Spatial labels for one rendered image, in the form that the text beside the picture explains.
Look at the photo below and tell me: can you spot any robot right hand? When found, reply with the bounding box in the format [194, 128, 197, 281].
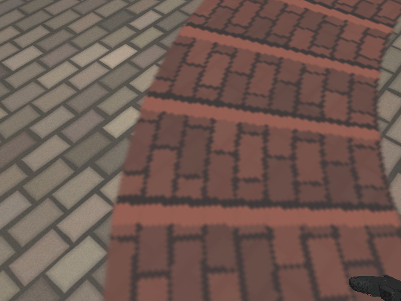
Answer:
[349, 275, 401, 301]

